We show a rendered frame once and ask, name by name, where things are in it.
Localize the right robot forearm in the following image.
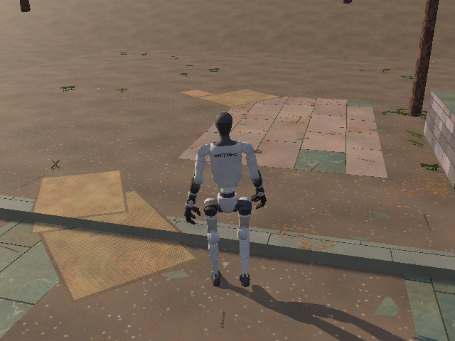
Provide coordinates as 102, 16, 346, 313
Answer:
252, 169, 264, 197

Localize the left robot hand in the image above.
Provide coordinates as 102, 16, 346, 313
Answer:
184, 205, 200, 224

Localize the left robot thigh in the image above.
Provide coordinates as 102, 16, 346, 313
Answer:
204, 198, 220, 245

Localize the right robot hand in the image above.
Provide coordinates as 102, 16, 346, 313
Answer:
251, 194, 267, 209

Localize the left robot forearm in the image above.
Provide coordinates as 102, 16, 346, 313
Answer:
186, 174, 200, 207

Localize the robot thigh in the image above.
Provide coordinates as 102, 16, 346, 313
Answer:
237, 197, 252, 240
204, 198, 220, 245

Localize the right robot thigh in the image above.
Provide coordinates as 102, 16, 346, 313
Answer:
237, 197, 252, 240

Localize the right robot upper arm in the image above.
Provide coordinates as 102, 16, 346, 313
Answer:
240, 142, 259, 180

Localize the left robot upper arm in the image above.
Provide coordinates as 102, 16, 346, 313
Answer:
193, 144, 210, 185

